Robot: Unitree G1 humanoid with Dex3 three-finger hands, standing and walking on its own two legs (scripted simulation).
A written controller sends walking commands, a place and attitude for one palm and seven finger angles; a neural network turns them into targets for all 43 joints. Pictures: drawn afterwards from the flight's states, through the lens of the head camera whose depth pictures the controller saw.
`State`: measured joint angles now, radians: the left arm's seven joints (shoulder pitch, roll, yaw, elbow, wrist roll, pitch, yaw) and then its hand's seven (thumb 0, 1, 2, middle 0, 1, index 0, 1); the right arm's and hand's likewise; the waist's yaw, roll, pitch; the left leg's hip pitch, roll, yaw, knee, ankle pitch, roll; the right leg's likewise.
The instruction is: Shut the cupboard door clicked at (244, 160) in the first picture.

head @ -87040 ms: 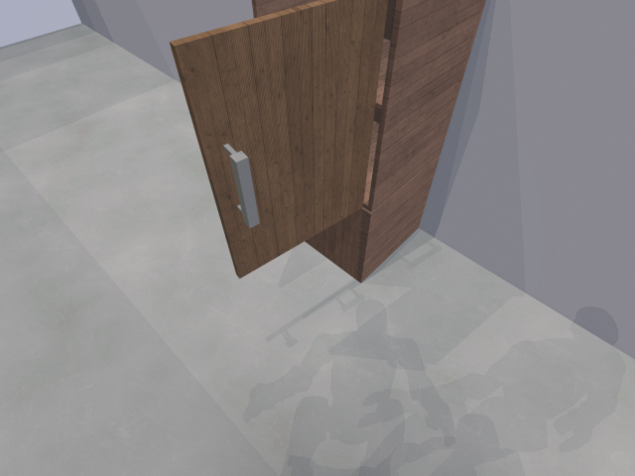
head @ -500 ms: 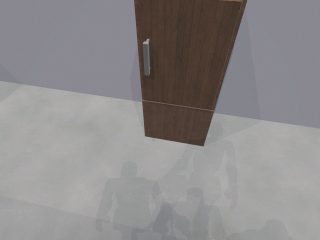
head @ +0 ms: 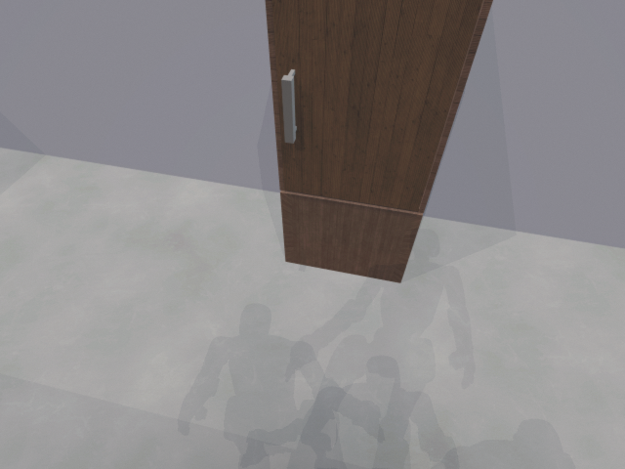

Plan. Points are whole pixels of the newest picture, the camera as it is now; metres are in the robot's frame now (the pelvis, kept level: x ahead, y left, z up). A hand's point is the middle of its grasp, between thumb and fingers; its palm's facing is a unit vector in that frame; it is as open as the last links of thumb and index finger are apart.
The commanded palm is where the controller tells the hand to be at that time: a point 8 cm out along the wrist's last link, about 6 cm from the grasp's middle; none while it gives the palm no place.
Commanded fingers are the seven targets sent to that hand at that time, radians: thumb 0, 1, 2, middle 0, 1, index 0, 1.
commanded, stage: look to check the result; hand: left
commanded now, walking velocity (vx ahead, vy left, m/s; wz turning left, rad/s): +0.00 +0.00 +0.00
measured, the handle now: (291, 107) +0.94 +0.11 -0.04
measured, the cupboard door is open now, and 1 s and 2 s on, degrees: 0 0 0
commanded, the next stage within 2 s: stand and wait in 0.08 s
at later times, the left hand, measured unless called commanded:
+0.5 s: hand out of the picture +0.08 +0.23 -0.16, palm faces +0.00 -0.95 -0.31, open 7.4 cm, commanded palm none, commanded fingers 0.00 0.90 0.90 -0.20 -0.30 -0.20 -0.30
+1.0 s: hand out of the picture +0.08 +0.22 -0.16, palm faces +0.00 -0.95 -0.30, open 7.4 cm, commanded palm none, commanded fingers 0.00 0.90 0.90 -0.20 -0.30 -0.20 -0.30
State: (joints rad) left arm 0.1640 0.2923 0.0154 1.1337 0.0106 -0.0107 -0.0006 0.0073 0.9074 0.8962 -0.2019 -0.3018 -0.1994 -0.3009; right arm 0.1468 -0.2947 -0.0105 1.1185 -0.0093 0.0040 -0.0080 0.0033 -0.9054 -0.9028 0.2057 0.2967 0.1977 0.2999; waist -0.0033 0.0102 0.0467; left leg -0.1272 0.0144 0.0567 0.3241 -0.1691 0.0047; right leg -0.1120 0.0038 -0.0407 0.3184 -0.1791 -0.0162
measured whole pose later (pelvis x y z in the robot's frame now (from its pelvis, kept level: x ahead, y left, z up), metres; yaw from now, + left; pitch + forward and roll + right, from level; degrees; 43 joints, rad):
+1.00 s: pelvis +0.02 -0.01 +0.00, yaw +0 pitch -1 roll +0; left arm 0.15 0.29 0.01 1.13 0.01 -0.01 0.00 0.01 0.91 0.90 -0.20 -0.30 -0.20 -0.30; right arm 0.14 -0.30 0.00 1.12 -0.01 0.00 -0.01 0.00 -0.90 -0.90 0.21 0.30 0.20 0.30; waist 0.00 0.01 0.04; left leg -0.08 0.03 0.04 0.29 -0.18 -0.02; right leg -0.06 0.02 -0.05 0.28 -0.20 -0.04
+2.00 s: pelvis +0.02 -0.02 +0.00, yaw +0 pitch -1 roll +0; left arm 0.14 0.30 0.01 1.13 0.01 -0.01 0.00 0.01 0.91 0.90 -0.20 -0.30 -0.20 -0.30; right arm 0.14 -0.31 0.00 1.12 -0.01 0.00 -0.01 0.00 -0.90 -0.90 0.21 0.30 0.20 0.30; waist -0.01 0.01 0.05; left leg -0.07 0.03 0.05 0.28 -0.18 -0.02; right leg -0.06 0.02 -0.05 0.27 -0.19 -0.04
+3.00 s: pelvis +0.03 -0.01 +0.00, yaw +0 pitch -1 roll +0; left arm 0.14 0.31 0.01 1.12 0.01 -0.02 0.00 0.01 0.91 0.90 -0.20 -0.30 -0.20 -0.30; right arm 0.13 -0.32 0.00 1.12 -0.01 0.00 -0.01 0.00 -0.90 -0.90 0.21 0.30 0.20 0.30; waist -0.01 0.01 0.05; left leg -0.06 0.03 0.05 0.27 -0.18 -0.02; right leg -0.05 0.02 -0.05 0.26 -0.20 -0.03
